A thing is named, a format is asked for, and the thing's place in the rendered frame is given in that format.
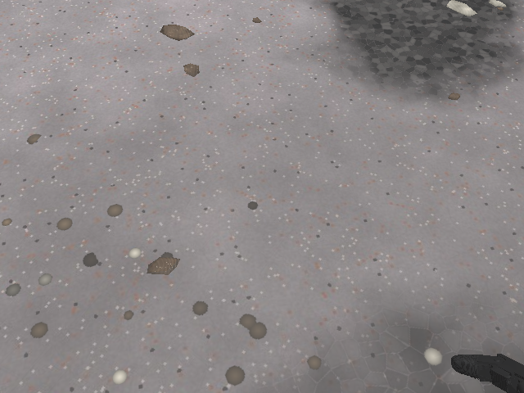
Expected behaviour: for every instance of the robot right hand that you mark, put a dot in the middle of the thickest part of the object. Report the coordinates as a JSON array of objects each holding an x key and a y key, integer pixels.
[{"x": 505, "y": 373}]

